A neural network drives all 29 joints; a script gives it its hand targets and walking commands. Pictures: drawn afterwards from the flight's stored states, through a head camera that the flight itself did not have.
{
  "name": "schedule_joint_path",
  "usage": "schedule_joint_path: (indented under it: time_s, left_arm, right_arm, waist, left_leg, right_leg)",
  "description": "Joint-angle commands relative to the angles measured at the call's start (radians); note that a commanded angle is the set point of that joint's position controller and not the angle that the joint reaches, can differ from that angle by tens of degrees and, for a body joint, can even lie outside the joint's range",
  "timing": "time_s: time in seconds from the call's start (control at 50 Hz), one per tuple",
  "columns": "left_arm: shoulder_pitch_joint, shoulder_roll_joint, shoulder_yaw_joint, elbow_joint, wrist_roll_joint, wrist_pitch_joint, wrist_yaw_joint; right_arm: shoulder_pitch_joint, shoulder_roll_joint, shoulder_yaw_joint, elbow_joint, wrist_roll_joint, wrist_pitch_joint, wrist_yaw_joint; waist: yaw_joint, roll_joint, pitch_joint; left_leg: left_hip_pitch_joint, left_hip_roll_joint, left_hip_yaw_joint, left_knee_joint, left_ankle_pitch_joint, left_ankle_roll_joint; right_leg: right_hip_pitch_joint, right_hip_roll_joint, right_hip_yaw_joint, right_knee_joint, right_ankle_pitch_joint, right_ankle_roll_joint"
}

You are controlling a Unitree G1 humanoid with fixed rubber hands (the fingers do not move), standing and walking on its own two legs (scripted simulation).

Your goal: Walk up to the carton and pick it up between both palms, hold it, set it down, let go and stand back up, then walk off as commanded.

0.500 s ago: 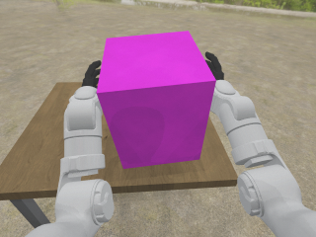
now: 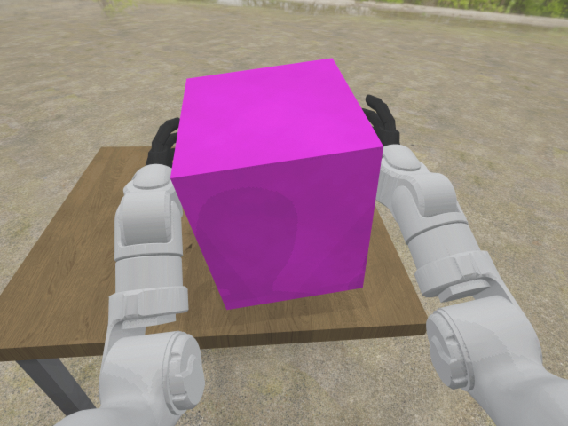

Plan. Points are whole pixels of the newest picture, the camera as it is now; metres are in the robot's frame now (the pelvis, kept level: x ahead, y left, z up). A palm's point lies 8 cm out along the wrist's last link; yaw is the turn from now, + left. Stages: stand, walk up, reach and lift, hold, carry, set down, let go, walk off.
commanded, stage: hold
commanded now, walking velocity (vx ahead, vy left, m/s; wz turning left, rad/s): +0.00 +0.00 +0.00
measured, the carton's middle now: (278, 187) +0.37 +0.00 +0.20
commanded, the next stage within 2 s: none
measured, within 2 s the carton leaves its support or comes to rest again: neither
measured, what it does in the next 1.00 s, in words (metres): stands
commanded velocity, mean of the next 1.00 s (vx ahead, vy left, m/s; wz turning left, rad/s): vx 0.00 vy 0.00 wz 0.00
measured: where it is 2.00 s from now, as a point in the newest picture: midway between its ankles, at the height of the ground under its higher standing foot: outside the picture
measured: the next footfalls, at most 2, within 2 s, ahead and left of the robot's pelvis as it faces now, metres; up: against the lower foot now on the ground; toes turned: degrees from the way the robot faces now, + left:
none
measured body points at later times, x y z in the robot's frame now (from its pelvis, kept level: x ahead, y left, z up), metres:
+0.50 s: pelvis +0.00 +0.00 +0.00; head -0.06 +0.03 +0.45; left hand +0.40 +0.15 +0.23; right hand +0.39 -0.14 +0.25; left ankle +0.05 +0.13 -0.75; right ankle -0.02 -0.13 -0.75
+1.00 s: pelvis +0.00 +0.00 +0.00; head -0.07 +0.03 +0.44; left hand +0.39 +0.15 +0.24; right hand +0.38 -0.14 +0.26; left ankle +0.05 +0.13 -0.75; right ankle -0.02 -0.13 -0.75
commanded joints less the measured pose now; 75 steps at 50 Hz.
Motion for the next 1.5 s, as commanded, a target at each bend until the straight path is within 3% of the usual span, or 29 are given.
schedule_joint_path:
  time_s: [0.0, 0.12, 0.2, 0.34, 0.48, 0.56, 0.68, 0.84, 0.92, 1.04, 1.18, 1.28, 1.36, 1.48]
  left_arm:
    - [-0.783, -0.614, -0.473, -0.196, -0.167, -0.091, -0.125]
    - [-0.814, -0.611, -0.42, -0.079, -0.141, -0.091, -0.128]
    - [-0.798, -0.602, -0.378, -0.016, -0.117, -0.089, -0.137]
    - [-0.749, -0.599, -0.362, -0.029, -0.104, -0.086, -0.146]
    - [-0.712, -0.612, -0.437, -0.182, -0.148, -0.091, -0.141]
    - [-0.722, -0.615, -0.474, -0.237, -0.164, -0.091, -0.137]
    - [-0.769, -0.615, -0.493, -0.239, -0.176, -0.092, -0.127]
    - [-0.806, -0.612, -0.428, -0.077, -0.141, -0.09, -0.128]
    - [-0.791, -0.603, -0.384, -0.013, -0.118, -0.086, -0.136]
    - [-0.758, -0.604, -0.368, -0.023, -0.111, -0.087, -0.143]
    - [-0.711, -0.611, -0.423, -0.145, -0.139, -0.088, -0.144]
    - [-0.722, -0.613, -0.467, -0.227, -0.162, -0.09, -0.137]
    - [-0.743, -0.611, -0.492, -0.24, -0.173, -0.088, -0.131]
    - [-0.79, -0.619, -0.475, -0.169, -0.167, -0.093, -0.123]
  right_arm:
    - [-0.801, 0.634, 0.335, -0.326, 0.159, -0.028, 0.104]
    - [-0.849, 0.629, 0.275, -0.233, 0.118, -0.035, 0.126]
    - [-0.861, 0.619, 0.257, -0.197, 0.101, -0.044, 0.137]
    - [-0.842, 0.619, 0.297, -0.233, 0.124, -0.053, 0.127]
    - [-0.786, 0.633, 0.379, -0.379, 0.18, -0.051, 0.098]
    - [-0.768, 0.633, 0.384, -0.408, 0.185, -0.042, 0.088]
    - [-0.783, 0.634, 0.357, -0.368, 0.171, -0.03, 0.096]
    - [-0.85, 0.622, 0.273, -0.238, 0.116, -0.038, 0.125]
    - [-0.861, 0.611, 0.257, -0.201, 0.1, -0.044, 0.136]
    - [-0.867, 0.619, 0.295, -0.248, 0.122, -0.059, 0.13]
    - [-0.806, 0.628, 0.362, -0.36, 0.169, -0.053, 0.102]
    - [-0.774, 0.635, 0.384, -0.403, 0.187, -0.041, 0.09]
    - [-0.764, 0.626, 0.364, -0.382, 0.177, -0.031, 0.091]
    - [-0.828, 0.634, 0.323, -0.324, 0.15, -0.035, 0.108]
  waist:
    - [0.006, 0.11, -0.403]
    - [0.02, 0.092, -0.33]
    - [0.034, 0.084, -0.308]
    - [0.041, 0.078, -0.334]
    - [0.022, 0.09, -0.448]
    - [0.007, 0.097, -0.457]
    - [-0.001, 0.109, -0.438]
    - [0.017, 0.097, -0.334]
    - [0.03, 0.082, -0.306]
    - [0.045, 0.072, -0.35]
    - [0.027, 0.081, -0.429]
    - [0.01, 0.095, -0.453]
    - [-0.002, 0.11, -0.439]
    - [0.01, 0.106, -0.4]
  left_leg:
    - [0.305, -0.083, -0.025, 0.025, 0.225, -0.033]
    - [0.25, -0.077, -0.014, -0.017, 0.071, -0.017]
    - [0.231, -0.077, -0.006, -0.036, 0.027, -0.008]
    - [0.282, -0.083, 0.0, -0.012, 0.156, -0.008]
    - [0.358, -0.091, -0.014, 0.045, 0.365, -0.026]
    - [0.362, -0.091, -0.021, 0.055, 0.371, -0.033]
    - [0.335, -0.084, -0.028, 0.041, 0.292, -0.037]
    - [0.249, -0.076, -0.015, -0.016, 0.073, -0.018]
    - [0.239, -0.077, -0.008, -0.034, 0.033, -0.007]
    - [0.28, -0.081, -0.002, -0.013, 0.144, -0.005]
    - [0.347, -0.09, -0.011, 0.037, 0.332, -0.021]
    - [0.362, -0.09, -0.021, 0.053, 0.371, -0.03]
    - [0.348, -0.088, -0.026, 0.047, 0.331, -0.037]
    - [0.295, -0.08, -0.025, 0.018, 0.193, -0.029]
  right_leg:
    - [-0.066, 0.105, -0.023, -0.048, 0.158, 0.019]
    - [-0.118, 0.095, -0.019, -0.071, 0.005, 0.007]
    - [-0.121, 0.092, -0.017, -0.077, -0.03, 0.004]
    - [-0.076, 0.099, -0.017, -0.069, 0.082, 0.011]
    - [0.0, 0.113, -0.021, -0.034, 0.31, 0.03]
    - [-0.002, 0.114, -0.025, -0.028, 0.33, 0.033]
    - [-0.043, 0.109, -0.023, -0.038, 0.23, 0.025]
    - [-0.121, 0.094, -0.021, -0.07, 0.006, 0.009]
    - [-0.125, 0.091, -0.019, -0.077, -0.027, 0.005]
    - [-0.084, 0.099, -0.017, -0.07, 0.067, 0.011]
    - [-0.01, 0.111, -0.02, -0.042, 0.269, 0.027]
    - [-0.002, 0.114, -0.022, -0.03, 0.325, 0.033]
    - [-0.028, 0.111, -0.022, -0.035, 0.273, 0.029]
    - [-0.085, 0.103, -0.022, -0.054, 0.118, 0.017]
